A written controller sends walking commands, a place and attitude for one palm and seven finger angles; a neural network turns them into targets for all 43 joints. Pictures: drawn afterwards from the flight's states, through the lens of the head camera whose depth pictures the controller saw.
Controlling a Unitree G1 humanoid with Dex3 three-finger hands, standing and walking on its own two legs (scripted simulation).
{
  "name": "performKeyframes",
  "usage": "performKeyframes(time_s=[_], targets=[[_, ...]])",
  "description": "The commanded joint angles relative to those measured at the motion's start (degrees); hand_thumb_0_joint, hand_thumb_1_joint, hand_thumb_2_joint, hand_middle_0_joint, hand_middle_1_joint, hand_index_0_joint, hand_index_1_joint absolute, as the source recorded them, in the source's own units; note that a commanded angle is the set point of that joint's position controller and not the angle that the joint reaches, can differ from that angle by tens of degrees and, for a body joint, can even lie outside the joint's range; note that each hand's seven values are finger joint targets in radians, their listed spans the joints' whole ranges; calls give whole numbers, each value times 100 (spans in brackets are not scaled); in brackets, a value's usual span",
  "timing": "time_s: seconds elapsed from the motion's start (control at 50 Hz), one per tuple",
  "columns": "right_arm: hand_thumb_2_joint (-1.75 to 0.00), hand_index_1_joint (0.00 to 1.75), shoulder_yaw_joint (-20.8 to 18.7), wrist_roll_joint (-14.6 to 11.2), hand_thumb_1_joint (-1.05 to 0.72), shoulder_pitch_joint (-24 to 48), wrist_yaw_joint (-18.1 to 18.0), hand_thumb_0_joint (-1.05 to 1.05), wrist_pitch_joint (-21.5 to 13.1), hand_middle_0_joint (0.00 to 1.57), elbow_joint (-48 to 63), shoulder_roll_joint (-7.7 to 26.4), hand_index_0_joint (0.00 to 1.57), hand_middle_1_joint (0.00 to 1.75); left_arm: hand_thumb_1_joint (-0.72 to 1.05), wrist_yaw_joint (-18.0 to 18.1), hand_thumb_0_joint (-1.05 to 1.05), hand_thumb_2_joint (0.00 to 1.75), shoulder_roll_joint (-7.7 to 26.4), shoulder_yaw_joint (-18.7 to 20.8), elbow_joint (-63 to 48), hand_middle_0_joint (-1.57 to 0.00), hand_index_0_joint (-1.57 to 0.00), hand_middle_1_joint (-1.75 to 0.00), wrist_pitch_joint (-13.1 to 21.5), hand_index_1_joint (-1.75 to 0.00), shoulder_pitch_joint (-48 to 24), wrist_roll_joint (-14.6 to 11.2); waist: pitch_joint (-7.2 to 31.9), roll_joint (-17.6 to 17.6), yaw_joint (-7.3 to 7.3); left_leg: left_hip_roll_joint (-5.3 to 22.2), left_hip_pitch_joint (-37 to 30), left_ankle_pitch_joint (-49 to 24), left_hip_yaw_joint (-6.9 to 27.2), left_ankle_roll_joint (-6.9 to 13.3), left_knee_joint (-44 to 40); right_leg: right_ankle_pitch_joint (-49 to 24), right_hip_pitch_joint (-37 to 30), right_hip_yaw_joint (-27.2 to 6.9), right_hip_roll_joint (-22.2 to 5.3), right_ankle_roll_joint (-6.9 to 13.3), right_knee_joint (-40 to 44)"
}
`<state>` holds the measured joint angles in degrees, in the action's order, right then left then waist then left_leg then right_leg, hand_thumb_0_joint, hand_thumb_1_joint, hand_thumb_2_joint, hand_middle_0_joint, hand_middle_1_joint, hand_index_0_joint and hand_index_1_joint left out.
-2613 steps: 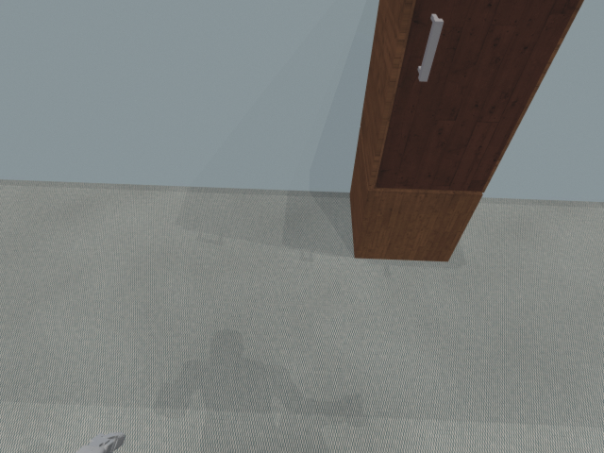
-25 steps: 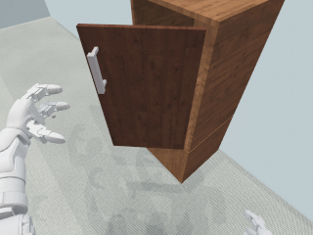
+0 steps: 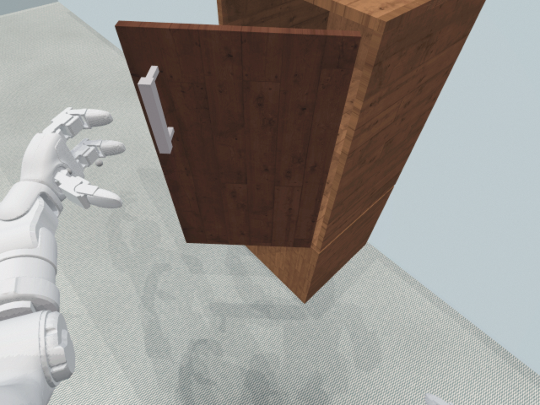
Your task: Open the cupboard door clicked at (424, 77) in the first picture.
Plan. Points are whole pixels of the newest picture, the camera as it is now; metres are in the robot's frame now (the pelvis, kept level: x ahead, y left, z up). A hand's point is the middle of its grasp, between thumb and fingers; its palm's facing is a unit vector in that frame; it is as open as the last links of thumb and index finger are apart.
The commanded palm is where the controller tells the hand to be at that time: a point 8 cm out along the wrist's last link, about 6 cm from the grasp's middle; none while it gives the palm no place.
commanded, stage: move the hooked fingers beside the handle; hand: left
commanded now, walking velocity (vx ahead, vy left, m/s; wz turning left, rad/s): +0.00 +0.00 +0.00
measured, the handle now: (159, 111) +0.55 +0.19 +0.13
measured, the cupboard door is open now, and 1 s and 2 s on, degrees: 45 45 45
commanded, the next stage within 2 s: slide the fingers in behind the handle in 1.60 s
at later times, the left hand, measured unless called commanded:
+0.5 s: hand (118, 132) +0.49 +0.24 +0.13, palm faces -0.02 -1.00 +0.00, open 14.0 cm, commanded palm +0.48 +0.30 +0.14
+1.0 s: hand (113, 130) +0.51 +0.26 +0.13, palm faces -0.02 -1.00 +0.01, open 14.0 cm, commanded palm +0.49 +0.30 +0.13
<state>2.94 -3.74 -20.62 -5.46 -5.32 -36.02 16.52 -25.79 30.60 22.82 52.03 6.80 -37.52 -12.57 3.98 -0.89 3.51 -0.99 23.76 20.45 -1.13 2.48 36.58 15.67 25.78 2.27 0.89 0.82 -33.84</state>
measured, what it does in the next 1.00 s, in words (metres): stands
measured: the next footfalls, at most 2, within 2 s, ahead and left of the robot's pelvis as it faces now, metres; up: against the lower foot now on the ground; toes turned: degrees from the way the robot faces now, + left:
none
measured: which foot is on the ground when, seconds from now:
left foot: down 0.00-1.00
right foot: down 0.00-1.00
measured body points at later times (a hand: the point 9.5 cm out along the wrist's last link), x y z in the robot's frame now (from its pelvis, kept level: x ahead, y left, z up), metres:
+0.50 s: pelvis +0.00 +0.01 -0.01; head +0.09 +0.02 +0.43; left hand +0.49 +0.30 +0.14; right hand +0.00 -0.27 -0.11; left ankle -0.02 +0.09 -0.73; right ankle +0.01 -0.11 -0.73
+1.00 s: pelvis +0.02 +0.01 -0.01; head +0.11 +0.03 +0.43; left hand +0.50 +0.31 +0.13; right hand +0.00 -0.26 -0.11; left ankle -0.02 +0.09 -0.73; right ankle +0.01 -0.11 -0.73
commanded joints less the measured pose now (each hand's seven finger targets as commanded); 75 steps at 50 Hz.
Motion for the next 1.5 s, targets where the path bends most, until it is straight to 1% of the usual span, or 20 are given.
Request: performKeyframes(time_s=[0.0,0.08,0.16,0.3,0.4,0.48,0.56,0.68,0.78,0.84,0.88,0.96,1.06,1.14,1.2,1.3,1.34,1.4,1.46,1.48], targets=[[-90,30,-348,19,-90,-282,-84,0,-148,20,533,944,20,30,-50,57,0,30,1731,140,-882,-30,-30,-120,475,-120,-3030,26,1538,-519,144,136,-718,-1919,369,-126,-409,-1394,-457,-94,-25,124,223],[-90,30,-381,73,-90,-436,-52,0,-104,20,447,948,20,30,-50,102,0,30,1587,4,-940,-30,-30,-120,702,-120,-3345,45,2045,-703,205,206,-1254,-2486,468,-210,-248,-1507,-251,-86,18,113,164],[-90,30,-375,79,-90,-588,-60,0,17,20,311,1010,20,30,-50,87,0,30,1888,246,-244,-30,-30,-120,728,-120,-3584,26,1938,-204,259,203,-825,-2354,447,-175,-240,-1595,-383,-72,29,95,118],[-90,30,-371,133,-90,-830,9,0,211,20,312,1057,20,30,-50,201,0,30,2313,365,431,-30,-30,-120,762,-120,-3760,374,1907,-390,258,179,-382,-2298,390,-160,-134,-1643,-302,-119,14,89,8],[-90,30,-384,143,-90,-1005,-4,0,337,20,260,1116,20,30,-50,107,0,30,2581,431,546,-30,-30,-120,966,-120,-4363,377,2103,-396,447,202,-331,-2185,378,-117,-11,-1652,-231,-176,55,61,-19],[-90,30,-396,173,-90,-1143,-4,0,402,20,165,1130,20,30,-50,60,0,30,2570,363,565,-30,-30,-120,1025,-120,-4730,421,2348,-853,542,223,-643,-2404,434,-153,88,-1628,47,-159,76,67,-38],[-90,30,-370,188,-90,-1311,-13,0,479,20,63,1171,20,30,-50,62,0,30,2594,257,1143,-30,-30,-120,851,-120,-4924,491,2047,-588,727,241,-311,-2175,464,-117,135,-1484,259,-129,95,37,-16],[-90,30,-404,253,-90,-1484,64,0,604,20,217,1177,20,30,-50,57,0,30,2878,553,917,-30,-30,-120,888,-120,-4491,526,2670,-710,499,248,-406,-2873,412,-152,278,-2026,-55,-133,127,52,-189],[-90,30,-436,235,-90,-1461,112,0,760,20,367,1161,20,30,-50,-55,0,30,3107,829,675,-30,-30,-120,954,-120,-4062,441,2722,-616,343,235,-285,-3044,319,-111,312,-2408,-393,-153,154,49,-225],[-90,30,-450,214,-90,-1379,128,0,811,20,440,1126,20,30,-50,-91,0,30,3115,856,252,-30,-30,-120,1016,-120,-4113,401,2844,-1019,315,255,-603,-3372,327,-139,346,-2445,-263,-143,166,57,-235],[-90,30,-454,201,-90,-1357,141,0,833,20,419,1108,20,30,-50,-95,0,30,3030,817,233,-30,-30,-120,1002,-120,-4033,359,2637,-909,349,278,-611,-3354,345,-139,339,-2359,-168,-116,179,44,-195],[-90,30,-476,191,-90,-1266,164,0,813,20,374,1046,20,30,-50,-112,0,30,2244,258,-18,-30,-30,-120,952,-120,-4178,282,2548,-1279,491,349,-1185,-3769,474,-258,388,-2054,384,-31,216,47,-152],[-90,30,-497,196,-90,-1253,165,0,780,20,277,1035,20,30,-50,-67,0,30,1822,77,87,-30,-30,-120,786,-120,-4142,155,2451,-926,531,392,-1240,-3989,551,-286,398,-2079,440,14,204,41,-160],[-90,30,-451,202,-90,-1172,182,0,770,20,291,1023,20,30,-50,106,0,30,1759,64,424,-30,-30,-120,696,-120,-4084,219,2122,-704,517,347,-869,-3598,508,-267,359,-1980,418,12,175,47,-185],[-90,30,-410,201,-90,-1114,159,0,764,20,377,1060,20,30,-50,300,0,30,2287,368,582,-30,-30,-120,724,-120,-4239,362,1965,-308,507,259,-212,-2681,411,-145,259,-1919,51,-62,127,43,-204],[-90,30,-380,217,-90,-1042,162,0,708,20,465,1022,20,30,-50,447,0,30,2536,465,189,-30,-30,-120,1155,-120,-4540,552,2583,-765,423,243,-553,-2717,451,-211,339,-1865,-10,-113,125,56,-305],[-90,30,-380,194,-90,-1059,135,0,715,20,422,1051,20,30,-50,381,0,30,2591,489,347,-30,-30,-120,1218,-120,-4598,503,2619,-551,491,253,-487,-2578,454,-181,353,-1849,-73,-130,141,51,-287],[-90,30,-322,149,-90,-1030,81,0,687,20,366,1086,20,30,-50,210,0,30,2494,270,936,-30,-30,-120,992,-120,-4737,480,1976,-564,656,209,54,-1759,381,-83,254,-1484,52,-169,108,38,-150],[-90,30,-282,133,-90,-1096,23,0,661,20,343,1116,20,30,-50,102,0,30,2428,71,1305,-30,-30,-120,803,-120,-4773,537,1774,-629,732,184,294,-1421,384,-50,233,-1227,214,-180,84,45,-108],[-90,30,-290,145,-90,-1164,9,0,648,20,323,1149,20,30,-50,109,0,30,2646,187,1246,-30,-30,-120,810,-120,-4861,559,1822,-533,728,201,335,-1388,426,-46,237,-1164,216,-177,85,42,-112]])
